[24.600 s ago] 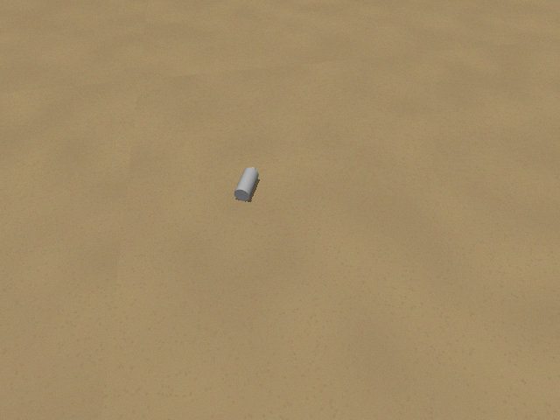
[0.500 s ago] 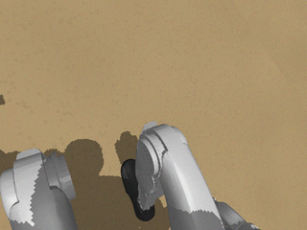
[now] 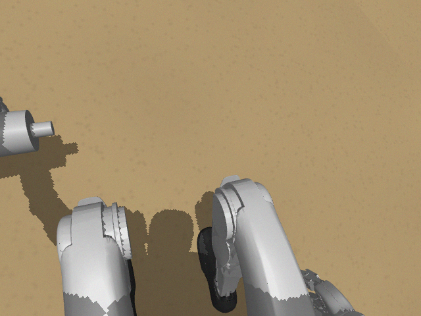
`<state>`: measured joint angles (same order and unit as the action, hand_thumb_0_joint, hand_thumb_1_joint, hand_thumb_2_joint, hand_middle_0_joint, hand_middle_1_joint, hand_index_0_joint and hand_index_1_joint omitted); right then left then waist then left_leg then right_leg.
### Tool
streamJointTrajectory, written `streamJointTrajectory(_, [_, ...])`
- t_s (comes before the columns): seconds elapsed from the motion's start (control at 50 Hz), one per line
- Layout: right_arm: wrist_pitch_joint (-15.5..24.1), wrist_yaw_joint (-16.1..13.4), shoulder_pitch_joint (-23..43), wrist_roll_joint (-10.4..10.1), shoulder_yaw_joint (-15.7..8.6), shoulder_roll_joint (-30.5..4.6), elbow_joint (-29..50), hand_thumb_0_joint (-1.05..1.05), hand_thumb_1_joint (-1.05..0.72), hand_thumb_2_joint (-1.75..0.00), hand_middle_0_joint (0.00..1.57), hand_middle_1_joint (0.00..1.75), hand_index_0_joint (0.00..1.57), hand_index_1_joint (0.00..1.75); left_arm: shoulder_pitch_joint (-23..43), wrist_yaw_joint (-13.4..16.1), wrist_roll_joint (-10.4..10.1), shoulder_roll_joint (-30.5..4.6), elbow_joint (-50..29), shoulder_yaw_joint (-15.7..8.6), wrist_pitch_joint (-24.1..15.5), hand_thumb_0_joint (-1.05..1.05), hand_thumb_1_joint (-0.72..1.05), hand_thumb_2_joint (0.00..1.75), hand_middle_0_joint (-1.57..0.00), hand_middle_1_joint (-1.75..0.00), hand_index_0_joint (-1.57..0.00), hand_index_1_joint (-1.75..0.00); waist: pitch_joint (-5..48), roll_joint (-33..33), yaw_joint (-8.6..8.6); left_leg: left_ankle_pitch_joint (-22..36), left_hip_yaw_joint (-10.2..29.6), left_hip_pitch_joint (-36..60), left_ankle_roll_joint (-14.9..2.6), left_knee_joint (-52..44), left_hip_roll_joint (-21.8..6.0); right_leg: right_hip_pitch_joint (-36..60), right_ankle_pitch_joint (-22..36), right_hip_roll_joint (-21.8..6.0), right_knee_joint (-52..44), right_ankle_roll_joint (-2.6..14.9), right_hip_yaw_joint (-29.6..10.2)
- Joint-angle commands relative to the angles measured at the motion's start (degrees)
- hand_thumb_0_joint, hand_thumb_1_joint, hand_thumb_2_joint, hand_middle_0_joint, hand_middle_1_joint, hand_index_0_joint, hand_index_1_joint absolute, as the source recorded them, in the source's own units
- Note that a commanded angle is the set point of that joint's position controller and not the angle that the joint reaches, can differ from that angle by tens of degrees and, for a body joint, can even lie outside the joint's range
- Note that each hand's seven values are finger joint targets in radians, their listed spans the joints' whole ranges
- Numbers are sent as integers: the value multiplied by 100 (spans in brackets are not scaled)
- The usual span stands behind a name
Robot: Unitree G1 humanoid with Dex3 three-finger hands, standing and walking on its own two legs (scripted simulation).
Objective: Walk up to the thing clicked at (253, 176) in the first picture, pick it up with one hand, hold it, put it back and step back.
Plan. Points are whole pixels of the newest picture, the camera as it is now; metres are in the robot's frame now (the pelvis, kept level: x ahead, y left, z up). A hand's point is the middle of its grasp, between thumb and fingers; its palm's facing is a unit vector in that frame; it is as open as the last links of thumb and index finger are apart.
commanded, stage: settle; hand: left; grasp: from above
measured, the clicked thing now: out of the picture +0.44 +0.34 -0.18
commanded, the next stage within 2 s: lift in 0.12 s
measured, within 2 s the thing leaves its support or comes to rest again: neither
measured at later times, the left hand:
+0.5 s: hand out of the picture +0.42 +0.36 -0.10, palm faces -0.48 -0.11 -0.87, open 10.4 cm
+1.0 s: hand out of the picture +0.36 +0.34 +0.08, palm faces -0.43 -0.13 -0.89, open 10.4 cm
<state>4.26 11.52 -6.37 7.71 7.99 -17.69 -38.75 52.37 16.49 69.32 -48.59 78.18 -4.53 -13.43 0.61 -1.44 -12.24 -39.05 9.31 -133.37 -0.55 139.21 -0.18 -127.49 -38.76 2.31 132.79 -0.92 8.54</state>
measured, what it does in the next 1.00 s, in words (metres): rises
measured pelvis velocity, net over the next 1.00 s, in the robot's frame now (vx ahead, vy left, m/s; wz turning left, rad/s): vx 0.00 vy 0.01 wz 0.11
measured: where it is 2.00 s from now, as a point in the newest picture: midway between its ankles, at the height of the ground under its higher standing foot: (173, 297)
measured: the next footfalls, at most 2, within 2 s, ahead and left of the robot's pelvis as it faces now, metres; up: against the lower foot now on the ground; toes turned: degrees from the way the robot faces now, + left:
none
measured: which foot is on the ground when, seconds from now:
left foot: down 0.00-1.00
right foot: down 0.00-1.00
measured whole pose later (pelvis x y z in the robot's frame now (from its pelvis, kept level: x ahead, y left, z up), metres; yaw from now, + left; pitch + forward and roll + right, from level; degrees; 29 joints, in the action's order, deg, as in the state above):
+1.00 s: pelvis +0.00 +0.01 +0.18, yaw +6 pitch +30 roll -6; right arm -2.3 1.4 -8.3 -0.8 0.5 -15.0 -37.3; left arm 28.9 2.1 57.5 -35.8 42.6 1.8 -4.9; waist 9.5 1.9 -5.2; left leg -35.3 4.2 -101.4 -1.3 106.6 -0.5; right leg -97.3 -35.3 1.7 102.4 -1.3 3.7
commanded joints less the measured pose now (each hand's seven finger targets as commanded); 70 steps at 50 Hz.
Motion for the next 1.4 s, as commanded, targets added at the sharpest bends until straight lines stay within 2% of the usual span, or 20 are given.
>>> streamJointTrajectory(0.0, [-125,-192,-1196,-61,-535,-1420,47,0,-91,-90,20,30,20,30,1745,151,-94,-1707,-1006,-315,-96,0,73,81,-109,-71,-110,-70,3938,1853,-57,1041,-478,2776,-107,-1439,-3,2040,1174,207,-1407,324,66])
streamJointTrajectory(0.16, [-291,-346,-1313,-110,-627,-1412,27,0,-94,-91,20,30,20,30,1739,92,-34,-1688,-1087,-325,-42,0,73,79,-112,-73,-113,-72,4087,1999,5,1071,-475,3099,-102,-1706,5,1919,1217,187,-1467,346,103])
streamJointTrajectory(0.22, [-330,-387,-1328,-161,-710,-1401,59,0,-88,-89,20,30,20,30,1707,-19,-99,-1593,-1322,-289,36,0,60,80,-100,-63,-101,-63,4199,2253,110,987,-423,3393,-65,-1947,-3,1797,1155,155,-1464,368,119])
streamJointTrajectory(0.24, [-337,-397,-1362,-184,-733,-1381,60,0,-93,-91,20,30,20,30,1753,-59,-132,-1641,-1519,-330,59,0,67,74,-107,-69,-108,-68,4346,2299,146,1007,-428,3495,-64,-2026,1,1884,1187,151,-1484,357,103])
streamJointTrajectory(0.26, [-352,-402,-1399,-205,-781,-1380,65,0,-88,-89,20,30,20,30,1708,-110,-181,-1545,-1584,-316,96,0,59,79,-99,-62,-100,-63,4409,2330,166,1026,-416,3593,-56,-2113,2,1884,1215,135,-1496,352,107])
streamJointTrajectory(0.28, [-366,-406,-1404,-232,-801,-1359,73,0,-93,-91,20,30,20,30,1670,-167,-223,-1549,-1629,-323,131,0,67,74,-107,-69,-108,-68,4441,2278,165,1048,-427,3591,-75,-2131,3,1926,1239,136,-1542,340,88])
streamJointTrajectory(0.3, [-381,-414,-1449,-256,-821,-1330,63,0,-91,-91,20,30,20,30,1635,-228,-274,-1471,-1648,-279,159,0,68,81,-107,-68,-107,-68,4432,2202,130,1064,-447,3598,-86,-2167,7,2023,1255,138,-1615,332,59])
streamJointTrajectory(0.36, [-424,-456,-1474,-327,-931,-1347,101,0,-91,-90,20,30,20,30,1437,-400,-436,-1527,-1939,-407,245,0,68,81,-106,-68,-106,-68,4512,2097,291,1068,-472,3683,-101,-2301,37,2025,1189,102,-1764,359,9])
streamJointTrajectory(0.38, [-431,-459,-1488,-341,-937,-1282,128,0,-91,-91,20,30,20,30,1394,-478,-478,-1393,-2081,-322,247,0,68,82,-106,-68,-107,-68,4571,2161,245,1078,-494,3759,-110,-2345,33,2152,1210,99,-1819,342,-17])
streamJointTrajectory(0.48, [-496,-528,-1470,-479,-1070,-1222,191,0,-91,-90,20,30,20,30,982,-751,-580,-1214,-2575,-280,260,0,69,79,-107,-65,-107,-65,4479,1991,398,840,-451,3899,-121,-2775,32,2245,1041,82,-2062,352,-111])
streamJointTrajectory(0.7, [-527,-774,-1293,-702,-1184,-1046,438,0,-90,-90,20,30,20,30,275,-1023,-1058,-780,-3804,-145,410,0,68,74,-103,-67,-105,-66,4507,1548,545,406,-393,4644,-172,-3807,-18,3132,790,97,-3021,292,-252])
streamJointTrajectory(0.9, [-564,-1063,-976,-864,-1192,-865,531,0,-90,-90,20,30,20,30,-574,-1162,-1254,-347,-4670,21,825,0,72,78,-107,-67,-107,-66,4548,1466,678,933,-428,6079,-134,-4985,-44,4512,1176,96,-4156,251,-374])
streamJointTrajectory(0.96, [-551,-1155,-902,-906,-1192,-807,486,0,-90,-90,20,30,20,30,-941,-1209,-1285,-108,-4795,154,943,0,70,77,-105,-67,-105,-66,4289,1396,708,1008,-423,6516,-118,-5428,-67,4878,1218,95,-4574,244,-394])
streamJointTrajectory(1.0, [-540,-1211,-847,-924,-1177,-763,472,0,-90,-90,20,30,20,30,-987,-1188,-1300,-183,-4997,46,994,0,70,78,-105,-66,-106,-66,4225,1363,721,1020,-422,6749,-111,-5726,-63,5245,1238,88,-4862,240,-442])
streamJointTrajectory(1.02, [-530,-1236,-785,-938,-1148,-709,475,0,-90,-90,20,30,20,30,-1090,-1192,-1295,-56,-4928,183,1024,0,72,76,-106,-65,-107,-64,4035,1284,715,934,-459,6855,-112,-5897,-66,5437,1193,107,-5063,237,-450])
streamJointTrajectory(1.1, [-446,-1346,-716,-978,-1123,-634,408,0,-90,-90,20,30,20,30,-1293,-1144,-1314,123,-4885,235,1094,0,73,78,-109,-64,-109,-64,3543,1177,742,759,-414,7341,-77,-6571,-96,5942,1056,126,-5650,241,-505])
streamJointTrajectory(1.12, [-417,-1362,-698,-991,-1124,-621,396,0,-90,-90,20,30,20,30,-1522,-1146,-1315,361,-4750,377,1114,0,73,75,-109,-61,-109,-62,3336,1111,734,720,-376,7456,-59,-6765,-116,6027,1036,128,-5779,241,-503])
streamJointTrajectory(1.2, [-276,-1454,-700,-1009,-1120,-557,334,0,-90,-90,20,30,20,30,-1562,-1092,-1345,666,-4656,610,1128,0,72,75,-107,-63,-108,-63,2966,978,692,780,-458,7818,-43,-7238,-101,6543,1038,129,-6424,247,-618])
streamJointTrajectory(1.28, [-146,-1492,-749,-1036,-1124,-491,304,0,-90,-90,20,30,20,30,-1565,-980,-1293,803,-4510,712,1089,0,71,70,-106,-63,-107,-62,2714,796,710,898,-622,8150,-42,-7619,-16,7134,1006,116,-7093,263,-778])
streamJointTrajectory(1.38, [-47,-1491,-824,-1013,-1159,-511,211,0,-90,-90,20,30,20,30,-1386,-764,-1146,925,-4209,751,1063,0,69,74,-104,-67,-105,-66,2602,956,786,1158,-499,8949,33,-8273,-84,7539,1353,127,-7470,246,-739])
